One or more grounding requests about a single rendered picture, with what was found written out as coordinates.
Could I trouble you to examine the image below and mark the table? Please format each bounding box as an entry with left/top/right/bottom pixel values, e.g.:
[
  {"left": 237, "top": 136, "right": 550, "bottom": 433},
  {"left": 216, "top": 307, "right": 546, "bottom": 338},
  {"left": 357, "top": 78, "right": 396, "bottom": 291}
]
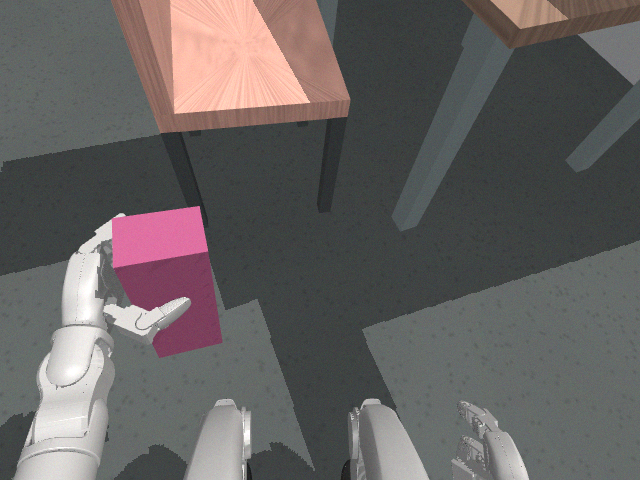
[{"left": 316, "top": 0, "right": 640, "bottom": 232}]

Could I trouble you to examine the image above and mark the left robot hand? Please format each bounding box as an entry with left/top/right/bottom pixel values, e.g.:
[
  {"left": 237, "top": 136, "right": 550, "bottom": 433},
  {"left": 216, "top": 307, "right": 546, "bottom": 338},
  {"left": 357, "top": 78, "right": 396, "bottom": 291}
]
[{"left": 61, "top": 213, "right": 191, "bottom": 345}]

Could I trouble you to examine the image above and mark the right robot hand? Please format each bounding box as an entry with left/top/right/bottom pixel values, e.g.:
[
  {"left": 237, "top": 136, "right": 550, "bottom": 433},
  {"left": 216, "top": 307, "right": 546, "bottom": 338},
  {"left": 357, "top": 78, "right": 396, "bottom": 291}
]
[{"left": 451, "top": 400, "right": 529, "bottom": 480}]

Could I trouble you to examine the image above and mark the chair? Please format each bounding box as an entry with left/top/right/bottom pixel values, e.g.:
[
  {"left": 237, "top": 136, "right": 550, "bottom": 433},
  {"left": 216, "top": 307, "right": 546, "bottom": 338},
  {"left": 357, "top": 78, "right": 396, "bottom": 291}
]
[{"left": 111, "top": 0, "right": 351, "bottom": 228}]

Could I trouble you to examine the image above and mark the carton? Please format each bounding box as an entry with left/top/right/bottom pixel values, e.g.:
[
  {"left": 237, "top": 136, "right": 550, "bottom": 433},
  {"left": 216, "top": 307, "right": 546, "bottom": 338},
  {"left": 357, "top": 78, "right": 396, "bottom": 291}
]
[{"left": 112, "top": 206, "right": 223, "bottom": 358}]

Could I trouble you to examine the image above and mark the left robot arm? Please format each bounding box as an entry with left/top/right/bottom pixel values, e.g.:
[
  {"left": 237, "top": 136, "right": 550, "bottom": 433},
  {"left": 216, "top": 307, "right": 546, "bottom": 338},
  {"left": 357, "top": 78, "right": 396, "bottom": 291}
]
[{"left": 13, "top": 324, "right": 115, "bottom": 480}]

